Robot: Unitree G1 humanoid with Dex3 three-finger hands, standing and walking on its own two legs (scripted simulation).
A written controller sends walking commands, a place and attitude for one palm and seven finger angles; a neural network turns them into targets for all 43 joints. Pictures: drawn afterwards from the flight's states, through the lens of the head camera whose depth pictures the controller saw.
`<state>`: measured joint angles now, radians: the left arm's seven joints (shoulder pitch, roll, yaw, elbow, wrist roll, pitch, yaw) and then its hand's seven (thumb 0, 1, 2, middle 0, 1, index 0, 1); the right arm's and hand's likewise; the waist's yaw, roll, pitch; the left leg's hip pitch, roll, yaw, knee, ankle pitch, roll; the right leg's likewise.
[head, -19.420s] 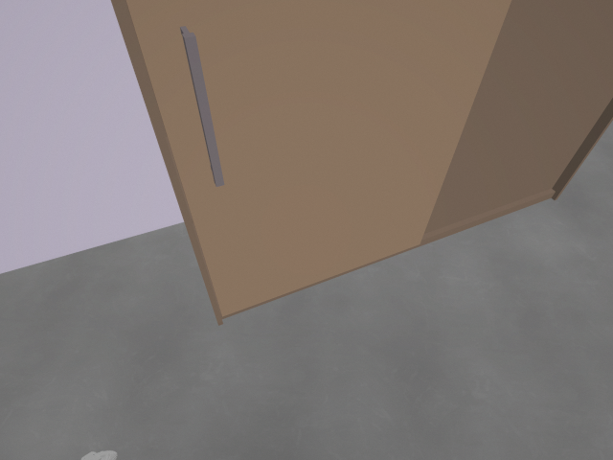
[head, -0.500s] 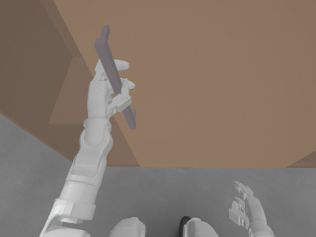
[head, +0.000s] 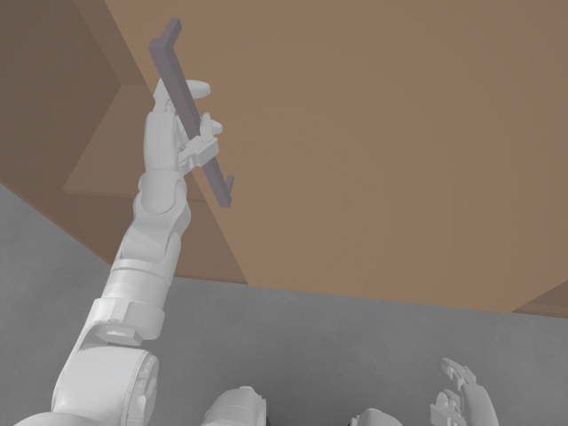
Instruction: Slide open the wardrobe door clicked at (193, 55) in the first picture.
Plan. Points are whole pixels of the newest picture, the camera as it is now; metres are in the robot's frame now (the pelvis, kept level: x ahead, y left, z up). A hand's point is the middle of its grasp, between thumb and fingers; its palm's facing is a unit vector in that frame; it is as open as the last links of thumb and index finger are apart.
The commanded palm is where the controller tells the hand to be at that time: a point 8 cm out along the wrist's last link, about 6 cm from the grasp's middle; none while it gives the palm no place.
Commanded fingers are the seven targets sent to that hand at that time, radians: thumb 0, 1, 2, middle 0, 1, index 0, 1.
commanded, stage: step sideways, sliding the door along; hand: left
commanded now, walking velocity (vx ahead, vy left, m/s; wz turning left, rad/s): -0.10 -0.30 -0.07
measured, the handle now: (204, 133) +0.49 +0.17 +0.09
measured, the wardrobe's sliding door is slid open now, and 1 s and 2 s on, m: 0.48 0.49 0.49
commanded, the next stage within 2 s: stop walking and hold the door there in 0.18 s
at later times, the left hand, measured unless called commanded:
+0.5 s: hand (218, 137) +0.44 +0.13 +0.13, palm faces +0.52 -0.80 -0.29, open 6.3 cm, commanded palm +0.40 +0.16 +0.12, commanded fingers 0.00 0.90 0.90 -0.45 -1.40 -0.45 -1.40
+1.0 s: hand (217, 138) +0.44 +0.13 +0.13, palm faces +0.46 -0.85 -0.24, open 5.9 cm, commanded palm +0.40 +0.17 +0.12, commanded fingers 0.00 0.90 0.90 -0.45 -1.40 -0.45 -1.40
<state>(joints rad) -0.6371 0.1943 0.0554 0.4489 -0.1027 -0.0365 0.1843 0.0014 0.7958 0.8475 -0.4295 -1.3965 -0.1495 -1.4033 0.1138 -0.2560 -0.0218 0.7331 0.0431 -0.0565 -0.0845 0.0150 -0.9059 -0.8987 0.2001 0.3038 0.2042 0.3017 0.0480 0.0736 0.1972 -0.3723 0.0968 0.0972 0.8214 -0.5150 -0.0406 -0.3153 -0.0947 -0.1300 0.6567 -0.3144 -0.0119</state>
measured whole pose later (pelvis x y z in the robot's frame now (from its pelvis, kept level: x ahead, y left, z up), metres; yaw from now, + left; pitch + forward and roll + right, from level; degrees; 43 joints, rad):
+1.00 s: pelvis +0.01 -0.16 +0.01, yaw -7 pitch +0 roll -1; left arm -0.54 0.56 0.45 0.85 -0.03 -0.11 0.13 -0.05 0.71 0.79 -0.35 -1.28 -0.31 -1.39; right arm 0.25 -0.25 0.05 0.67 0.04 -0.04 -0.09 0.01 -0.90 -0.90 0.20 0.30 0.21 0.30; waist -0.05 0.02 0.05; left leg -0.28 0.07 0.19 0.56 -0.29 0.02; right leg -0.29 0.00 -0.05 0.52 -0.24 -0.01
